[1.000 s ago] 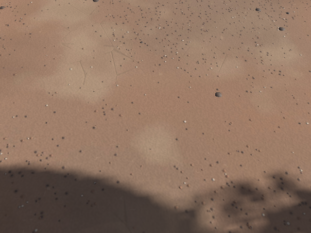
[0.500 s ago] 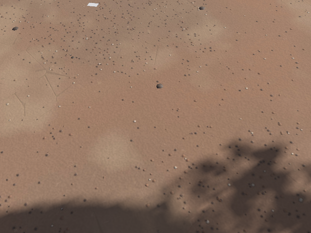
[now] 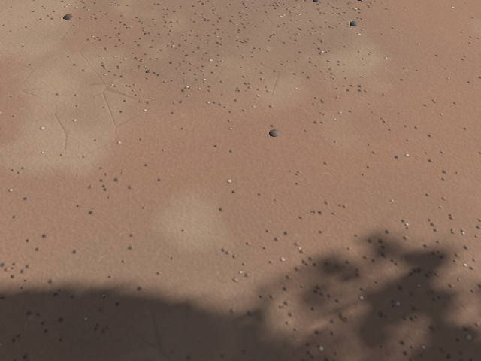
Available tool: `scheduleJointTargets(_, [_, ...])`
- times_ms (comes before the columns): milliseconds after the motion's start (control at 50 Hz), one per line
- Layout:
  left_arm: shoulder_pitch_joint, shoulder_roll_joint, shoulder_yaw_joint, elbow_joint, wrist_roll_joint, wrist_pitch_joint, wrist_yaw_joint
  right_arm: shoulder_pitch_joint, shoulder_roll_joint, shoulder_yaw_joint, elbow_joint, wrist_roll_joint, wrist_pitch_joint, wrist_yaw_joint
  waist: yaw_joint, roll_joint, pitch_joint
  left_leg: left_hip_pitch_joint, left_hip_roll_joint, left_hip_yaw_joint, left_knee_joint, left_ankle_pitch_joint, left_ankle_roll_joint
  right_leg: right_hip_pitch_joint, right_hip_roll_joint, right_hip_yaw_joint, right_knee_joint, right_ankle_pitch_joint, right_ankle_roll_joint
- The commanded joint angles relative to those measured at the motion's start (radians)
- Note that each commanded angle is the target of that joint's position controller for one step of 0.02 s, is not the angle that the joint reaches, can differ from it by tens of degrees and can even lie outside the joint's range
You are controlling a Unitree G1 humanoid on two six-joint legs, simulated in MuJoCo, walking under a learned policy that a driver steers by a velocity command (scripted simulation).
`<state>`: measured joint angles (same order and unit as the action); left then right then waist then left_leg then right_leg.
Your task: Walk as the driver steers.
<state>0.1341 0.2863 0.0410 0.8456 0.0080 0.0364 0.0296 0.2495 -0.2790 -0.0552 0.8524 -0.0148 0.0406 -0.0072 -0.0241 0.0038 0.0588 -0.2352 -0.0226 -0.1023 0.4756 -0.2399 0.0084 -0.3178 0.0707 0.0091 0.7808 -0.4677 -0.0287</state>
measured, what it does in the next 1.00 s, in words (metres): steps on the spot: right foot, then left foot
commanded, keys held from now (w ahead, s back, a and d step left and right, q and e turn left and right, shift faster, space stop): q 0.22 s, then no key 0.78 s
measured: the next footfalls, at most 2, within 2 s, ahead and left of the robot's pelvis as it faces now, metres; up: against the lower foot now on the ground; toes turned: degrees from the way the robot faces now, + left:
right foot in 0.10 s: +0.03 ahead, -0.11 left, +0.00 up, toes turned +6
left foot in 0.50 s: +0.02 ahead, +0.09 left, +0.00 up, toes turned +15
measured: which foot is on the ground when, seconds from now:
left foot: down 0.00-0.10, up 0.12-0.48, down 0.50-1.00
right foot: up 0.00-0.08, down 0.10-0.50, up 0.52-0.78, down 0.80-1.00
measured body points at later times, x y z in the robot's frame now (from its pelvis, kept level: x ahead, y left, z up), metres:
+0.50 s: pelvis -0.02 -0.01 +0.00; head +0.01 +0.00 +0.44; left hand -0.01 +0.27 -0.14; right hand +0.17 -0.24 -0.13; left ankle -0.06 +0.08 -0.74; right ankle -0.01 -0.11 -0.74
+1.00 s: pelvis -0.02 -0.02 +0.00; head -0.02 -0.03 +0.45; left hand -0.05 +0.23 -0.14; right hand +0.09 -0.26 -0.14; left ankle -0.06 +0.08 -0.74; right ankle -0.01 -0.14 -0.74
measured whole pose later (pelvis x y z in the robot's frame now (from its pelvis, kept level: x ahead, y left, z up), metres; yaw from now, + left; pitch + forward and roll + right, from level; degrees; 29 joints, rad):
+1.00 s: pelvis -0.02 -0.02 +0.00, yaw +13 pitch -2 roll +0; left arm 0.24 0.22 0.01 1.05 0.01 0.00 0.03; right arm 0.19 -0.24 -0.01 1.03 -0.01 0.01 -0.02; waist 0.00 0.01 0.05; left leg -0.12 -0.02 -0.02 0.38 -0.22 0.02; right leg -0.13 0.00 0.01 0.39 -0.22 0.00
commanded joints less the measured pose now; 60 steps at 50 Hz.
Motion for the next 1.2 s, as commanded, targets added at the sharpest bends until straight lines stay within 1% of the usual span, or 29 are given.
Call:
scheduleJointTargets(20, [0.006,0.053,0.008,-0.068,-0.005,-0.023,0.001,-0.046,-0.171,-0.052,-0.062,0.004,0.007,0.0,0.008,0.159,-0.079,0.096,0.189,-0.242,-0.121,0.369,0.173,-0.034,-0.002,0.007,-0.087,0.021,0.029])
scheduleJointTargets(40, [0.031,0.055,0.008,-0.067,-0.008,-0.026,0.003,-0.055,-0.175,-0.057,-0.064,0.006,0.012,0.005,0.012,0.169,-0.094,0.083,0.18,-0.246,-0.107,0.372,0.161,0.015,0.007,0.0,-0.157,0.044,0.032])
scheduleJointTargets(80, [0.124,0.058,0.011,-0.05,-0.004,-0.032,0.012,-0.106,-0.177,-0.061,-0.078,0.017,0.02,0.01,0.062,0.154,-0.11,0.004,0.134,-0.242,-0.049,0.286,0.102,0.174,0.01,-0.012,-0.413,0.204,0.028])
scheduleJointTargets(100, [0.144,0.122,0.026,-0.048,0.01,-0.037,0.023,-0.092,-0.14,-0.054,-0.09,0.019,0.017,0.011,0.049,0.053,-0.106,-0.102,0.073,-0.199,0.036,0.111,0.047,0.262,-0.103,0.108,-0.532,0.179,0.008])
scheduleJointTargets(120, [0.123,0.235,0.047,-0.076,0.02,-0.033,0.027,-0.041,-0.045,-0.031,-0.112,0.018,0.01,0.01,0.02,-0.214,-0.111,-0.276,-0.083,-0.042,0.239,-0.204,-0.006,0.332,-0.382,0.414,-0.611,0.161,-0.07])
scheduleJointTargets(140, [0.085,0.247,0.05,-0.087,0.029,-0.026,0.019,-0.052,-0.118,-0.046,-0.105,-0.006,0.014,0.0,0.028,-0.21,-0.085,-0.286,-0.068,0.015,0.429,-0.36,-0.008,0.18,-0.472,0.457,-0.581,0.276,-0.175])
scheduleJointTargets(160, [0.064,0.174,0.03,-0.103,0.031,-0.028,0.013,-0.053,-0.152,-0.057,-0.093,-0.006,0.017,0.001,0.009,-0.118,-0.053,-0.263,-0.039,-0.019,0.536,-0.324,0.004,0.129,-0.444,0.408,-0.569,0.35,-0.203])
scheduleJointTargets(180, [0.017,0.124,0.017,-0.11,0.024,-0.032,0.011,-0.042,-0.147,-0.06,-0.074,-0.006,0.021,0.009,-0.017,-0.078,-0.02,-0.259,-0.023,-0.012,0.596,-0.259,0.005,0.107,-0.381,0.3,-0.551,0.396,-0.184])
scheduleJointTargets(200, [-0.013,0.107,0.011,-0.124,0.022,-0.035,0.012,-0.02,-0.142,-0.061,-0.062,-0.005,0.026,0.018,-0.032,-0.094,-0.024,-0.263,-0.017,0.01,0.626,-0.205,-0.004,0.13,-0.323,0.209,-0.534,0.441,-0.155])
scheduleJointTargets(220, [-0.004,0.108,0.011,-0.126,0.02,-0.04,0.018,-0.014,-0.132,-0.058,-0.059,-0.007,0.03,0.03,-0.025,-0.13,-0.033,-0.281,-0.014,0.03,0.634,-0.18,-0.018,0.171,-0.297,0.154,-0.516,0.525,-0.149])
scheduleJointTargets(240, [0.032,0.109,0.011,-0.117,0.019,-0.043,0.018,-0.025,-0.123,-0.052,-0.06,-0.007,0.03,0.037,-0.003,-0.132,-0.045,-0.282,-0.02,0.039,0.615,-0.176,-0.031,0.205,-0.282,0.125,-0.496,0.611,-0.153])
scheduleJointTargets(320, [0.133,0.127,0.019,-0.079,0.015,-0.046,0.011,-0.096,-0.093,-0.034,-0.085,0.001,0.034,0.039,0.051,-0.138,-0.076,-0.27,-0.028,0.043,0.474,-0.204,-0.045,0.32,-0.321,0.117,-0.452,0.729,-0.193])
scheduleJointTargets(420, [0.122,0.144,0.023,-0.059,0.02,-0.04,-0.011,-0.113,-0.073,-0.012,-0.087,0.012,0.034,0.022,0.058,-0.184,-0.085,-0.08,-0.029,0.119,0.213,-0.224,-0.012,0.253,-0.318,0.092,-0.406,0.778,-0.191])
scheduleJointTargets(460, [0.107,0.147,0.024,-0.048,0.013,-0.033,-0.015,-0.078,-0.06,-0.005,-0.07,0.013,0.026,0.015,0.029,-0.168,-0.089,0.011,-0.031,0.142,0.028,-0.112,0.007,0.227,-0.305,0.083,-0.361,0.777,-0.168])
scheduleJointTargets(480, [0.102,0.143,0.023,-0.039,0.009,-0.028,-0.015,-0.053,-0.054,0.001,-0.058,0.007,0.016,0.01,0.004,-0.137,-0.085,0.105,-0.017,0.133,-0.158,0.056,0.019,0.178,-0.289,0.066,-0.333,0.721,-0.126])
scheduleJointTargets(500, [0.121,0.115,0.015,-0.038,0.008,-0.031,-0.015,-0.045,-0.092,-0.002,-0.054,-0.009,0.001,0.003,0.01,-0.067,-0.114,0.239,0.066,0.025,-0.228,0.144,0.032,0.087,-0.261,0.047,-0.294,0.585,-0.067])
scheduleJointTargets(520, [0.148,0.043,-0.004,-0.068,0.018,-0.031,-0.021,-0.015,-0.157,-0.004,-0.063,-0.027,-0.015,-0.005,0.03,0.144,-0.163,0.369,0.32,-0.254,-0.239,0.374,0.072,-0.059,-0.179,-0.024,-0.14,0.192,-0.012])
scheduleJointTargets(540, [0.115,0.034,-0.007,-0.053,0.001,-0.011,-0.006,-0.058,-0.167,-0.004,-0.047,-0.005,-0.022,-0.012,0.011,0.234,-0.096,0.136,0.385,-0.254,-0.196,0.521,0.216,0.0,-0.104,-0.018,-0.121,-0.086,0.003])
scheduleJointTargets(560, [0.107,0.08,0.002,-0.04,0.002,0.003,-0.002,-0.099,-0.11,0.011,-0.054,-0.005,-0.03,-0.008,0.024,0.146,-0.054,0.122,0.342,-0.223,-0.211,0.456,0.236,-0.002,-0.108,0.014,-0.057,-0.078,0.011])
scheduleJointTargets(580, [0.094,0.075,0.005,-0.028,0.001,0.006,-0.005,-0.133,-0.077,0.026,-0.051,-0.004,-0.036,-0.01,0.034,0.133,-0.032,0.102,0.297,-0.174,-0.223,0.393,0.213,-0.011,-0.103,0.026,-0.049,-0.041,0.014])
scheduleJointTargets(600, [0.11,0.076,0.006,-0.009,0.001,0.006,-0.008,-0.156,-0.066,0.033,-0.046,-0.009,-0.034,-0.014,0.051,0.125,-0.022,0.097,0.247,-0.128,-0.223,0.381,0.181,0.0,-0.101,0.025,-0.056,-0.001,0.023])
scheduleJointTargets(640, [0.139,0.067,0.008,0.024,0.014,0.006,-0.013,-0.135,-0.082,0.032,-0.025,-0.002,-0.039,-0.022,0.051,0.133,-0.049,0.129,0.214,-0.079,-0.192,0.488,0.169,0.019,-0.088,0.013,-0.057,0.039,0.039])
scheduleJointTargets(740, [0.13,0.032,-0.004,0.071,0.002,0.003,-0.001,-0.123,-0.083,0.035,0.024,-0.002,-0.038,-0.023,0.038,0.124,-0.051,0.099,0.191,-0.071,-0.152,0.376,0.154,0.115,-0.08,-0.012,-0.272,0.138,0.049])
scheduleJointTargets(760, [0.145,0.026,-0.008,0.086,0.004,-0.002,0.002,-0.13,-0.088,0.034,0.032,0.002,-0.036,-0.023,0.053,0.107,-0.049,0.073,0.179,-0.069,-0.144,0.319,0.131,0.171,-0.085,-0.013,-0.386,0.26,0.046])
scheduleJointTargets(800, [0.151,0.067,-0.007,0.101,0.021,-0.021,0.005,-0.095,-0.073,0.035,0.049,0.003,-0.04,-0.018,0.037,0.051,-0.065,-0.004,0.141,-0.067,-0.146,0.145,0.068,0.296,-0.176,0.085,-0.451,0.448,0.036])
scheduleJointTargets(820, [0.119,0.105,0.002,0.118,0.006,-0.024,0.001,-0.059,-0.057,0.032,0.064,0.009,-0.036,-0.013,-0.009,-0.047,-0.021,0.026,0.083,-0.027,-0.188,0.067,0.053,0.202,-0.177,0.096,-0.412,0.444,0.014])
scheduleJointTargets(860, [0.115,0.045,-0.011,0.136,0.006,-0.035,-0.008,-0.078,-0.064,0.029,0.097,0.005,-0.032,-0.018,0.023,-0.045,-0.002,0.092,0.082,-0.013,-0.162,0.089,0.043,0.149,-0.168,0.091,-0.445,0.385,0.011])
scheduleJointTargets(940, [0.123,0.044,-0.015,0.172,0.004,-0.042,0.003,-0.063,-0.059,0.028,0.135,0.005,-0.037,-0.017,0.021,-0.049,-0.029,0.106,0.092,-0.007,-0.15,0.145,0.041,0.179,-0.165,0.093,-0.464,0.408,0.003])
scheduleJointTargets(1200, [0.142,0.015,-0.027,0.244,0.002,-0.042,0.007,0.009,-0.029,0.045,0.24,0.004,-0.035,-0.027,0.023,-0.009,-0.001,0.071,0.093,0.007,-0.159,0.114,0.016,0.168,-0.159,0.101,-0.483,0.342,-0.018])
Over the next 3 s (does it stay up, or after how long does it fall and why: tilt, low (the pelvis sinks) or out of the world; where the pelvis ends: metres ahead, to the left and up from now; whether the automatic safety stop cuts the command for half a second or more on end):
stays up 0.30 -0.01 0.01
